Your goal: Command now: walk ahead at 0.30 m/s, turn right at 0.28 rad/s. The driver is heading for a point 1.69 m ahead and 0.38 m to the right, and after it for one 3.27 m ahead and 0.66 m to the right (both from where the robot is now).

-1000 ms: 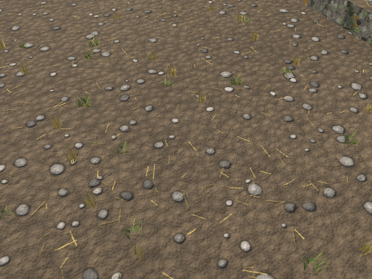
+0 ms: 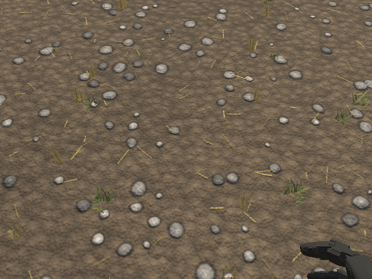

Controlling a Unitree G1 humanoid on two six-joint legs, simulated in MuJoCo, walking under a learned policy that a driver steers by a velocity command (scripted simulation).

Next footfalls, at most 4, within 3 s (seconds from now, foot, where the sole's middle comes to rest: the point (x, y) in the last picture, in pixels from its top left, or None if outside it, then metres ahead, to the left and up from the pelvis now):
0.40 right None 0.18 -0.16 -0.75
0.88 left None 0.25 0.01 -0.75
1.20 right None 0.16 -0.17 -0.75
1.64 left None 0.22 0.05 -0.75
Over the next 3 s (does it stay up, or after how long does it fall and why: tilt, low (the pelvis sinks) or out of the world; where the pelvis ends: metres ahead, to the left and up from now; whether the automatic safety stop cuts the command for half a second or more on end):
stays up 1.05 -0.33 0.03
